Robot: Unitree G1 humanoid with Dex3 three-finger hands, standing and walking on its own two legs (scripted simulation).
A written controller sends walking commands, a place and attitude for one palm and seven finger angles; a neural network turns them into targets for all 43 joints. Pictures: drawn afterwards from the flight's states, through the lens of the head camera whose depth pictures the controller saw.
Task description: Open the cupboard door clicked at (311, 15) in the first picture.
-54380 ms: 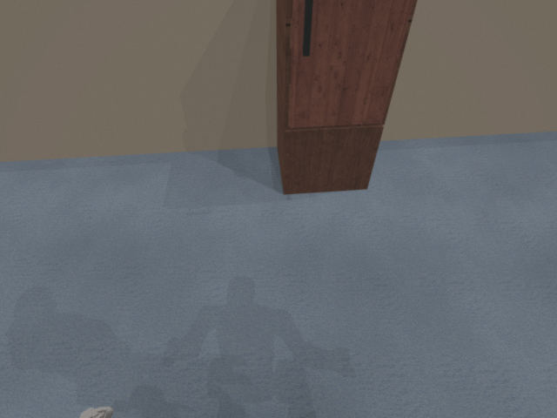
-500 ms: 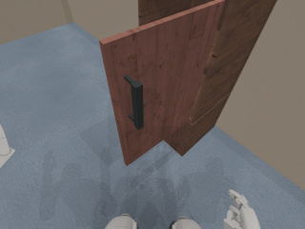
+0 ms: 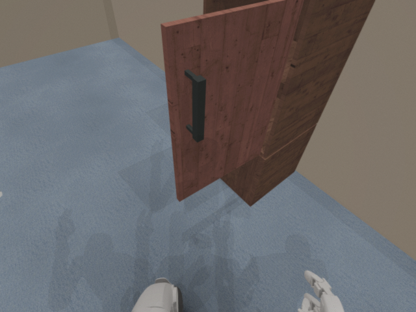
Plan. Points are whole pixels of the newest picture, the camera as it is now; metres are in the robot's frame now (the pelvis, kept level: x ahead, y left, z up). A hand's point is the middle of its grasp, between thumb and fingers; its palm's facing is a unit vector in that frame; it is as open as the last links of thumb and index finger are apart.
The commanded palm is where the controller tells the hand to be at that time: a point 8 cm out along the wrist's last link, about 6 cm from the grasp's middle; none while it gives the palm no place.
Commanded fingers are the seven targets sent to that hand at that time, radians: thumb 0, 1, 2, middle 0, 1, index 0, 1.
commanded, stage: stop stepping back and stand still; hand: left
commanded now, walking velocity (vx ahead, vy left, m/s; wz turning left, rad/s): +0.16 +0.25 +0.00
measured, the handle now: (193, 107) +0.53 +0.06 +0.11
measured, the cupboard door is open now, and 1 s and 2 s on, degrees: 87 87 87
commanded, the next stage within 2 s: let the arm hang, fingers relaxed in 0.64 s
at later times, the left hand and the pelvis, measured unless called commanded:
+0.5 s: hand out of the picture +0.14 +0.25 +0.22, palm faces +0.35 -0.79 -0.50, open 7.4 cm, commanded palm +0.09 +0.30 +0.23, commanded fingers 0.00 0.90 0.90 -0.20 -0.30 -0.20 -0.30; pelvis -0.08 +0.01 +0.04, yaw -5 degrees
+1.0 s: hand out of the picture +0.03 +0.17 -0.10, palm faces -0.08 -0.98 -0.21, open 7.4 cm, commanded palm none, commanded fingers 0.00 0.90 0.90 -0.20 -0.30 -0.20 -0.30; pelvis -0.08 +0.01 +0.04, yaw -1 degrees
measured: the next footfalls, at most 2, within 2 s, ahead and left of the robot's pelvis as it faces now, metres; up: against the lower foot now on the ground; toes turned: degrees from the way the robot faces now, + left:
left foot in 0.22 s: +0.00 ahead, +0.17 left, +0.00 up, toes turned +2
left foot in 0.70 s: +0.02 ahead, +0.14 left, +0.00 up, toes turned +0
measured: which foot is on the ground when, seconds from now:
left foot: up 0.00-0.20, down 0.22-0.44, up 0.46-0.68, down 0.70-1.00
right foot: down 0.00-1.00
